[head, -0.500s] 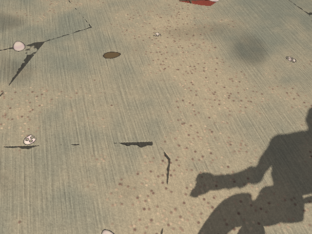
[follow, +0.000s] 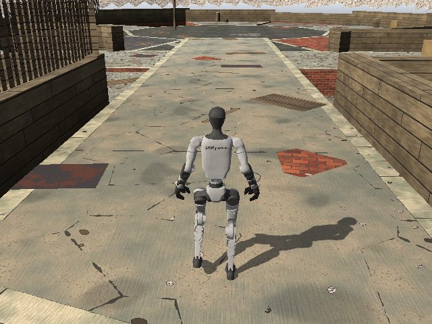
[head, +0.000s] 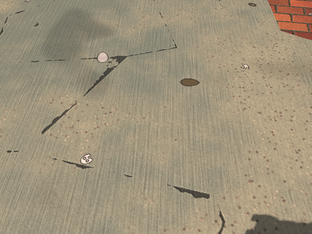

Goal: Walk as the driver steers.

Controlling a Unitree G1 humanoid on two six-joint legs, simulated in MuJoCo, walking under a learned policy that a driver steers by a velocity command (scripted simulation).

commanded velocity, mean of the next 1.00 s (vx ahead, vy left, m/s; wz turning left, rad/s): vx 0.35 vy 0.00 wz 0.15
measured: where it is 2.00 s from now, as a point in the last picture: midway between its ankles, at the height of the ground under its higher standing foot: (146, 205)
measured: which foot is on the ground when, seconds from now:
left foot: up 0.00-0.26, down 0.28-0.80, up 0.82-1.00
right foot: down 0.00-0.28, up 0.30-0.74, down 0.76-1.00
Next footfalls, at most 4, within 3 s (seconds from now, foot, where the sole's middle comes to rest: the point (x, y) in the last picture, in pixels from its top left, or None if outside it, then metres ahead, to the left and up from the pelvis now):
0.28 left None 0.32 0.17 -0.78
0.76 right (160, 207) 0.61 0.05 -0.78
1.18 left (108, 218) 0.56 0.27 -0.78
1.62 right None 0.49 0.02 -0.78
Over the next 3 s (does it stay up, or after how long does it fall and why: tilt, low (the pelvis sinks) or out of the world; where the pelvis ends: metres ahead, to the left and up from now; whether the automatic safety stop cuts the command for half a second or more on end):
stays up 1.13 0.04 0.00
